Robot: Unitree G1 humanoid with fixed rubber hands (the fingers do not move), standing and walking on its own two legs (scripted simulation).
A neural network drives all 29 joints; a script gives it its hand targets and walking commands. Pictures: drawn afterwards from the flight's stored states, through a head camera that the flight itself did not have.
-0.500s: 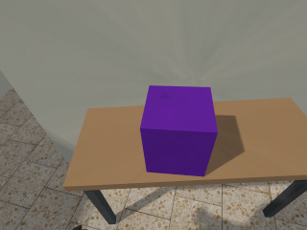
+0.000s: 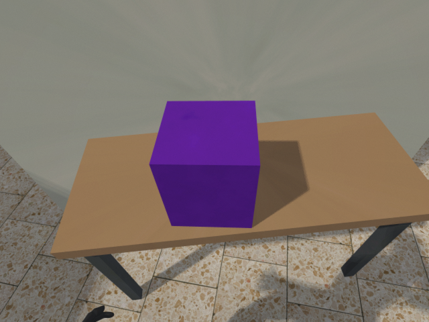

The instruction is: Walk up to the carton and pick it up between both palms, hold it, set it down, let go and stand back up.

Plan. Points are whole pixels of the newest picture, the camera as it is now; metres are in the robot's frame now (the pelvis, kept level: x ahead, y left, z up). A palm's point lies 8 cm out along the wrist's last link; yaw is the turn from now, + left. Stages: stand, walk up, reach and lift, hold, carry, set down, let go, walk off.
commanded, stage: walk up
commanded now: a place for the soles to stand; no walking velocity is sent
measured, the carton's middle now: (210, 166) +0.49 +0.03 -0.02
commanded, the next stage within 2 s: none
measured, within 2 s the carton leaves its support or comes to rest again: neither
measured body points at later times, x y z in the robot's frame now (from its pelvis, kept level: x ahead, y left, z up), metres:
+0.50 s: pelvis +0.01 -0.01 +0.01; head +0.02 -0.02 +0.46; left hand +0.10 +0.26 -0.09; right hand +0.13 -0.28 -0.10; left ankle +0.02 +0.11 -0.72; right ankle +0.03 -0.13 -0.72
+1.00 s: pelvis +0.02 +0.00 +0.01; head +0.03 -0.01 +0.46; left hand +0.11 +0.28 -0.08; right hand +0.17 -0.25 -0.09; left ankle +0.01 +0.11 -0.72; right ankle +0.03 -0.13 -0.72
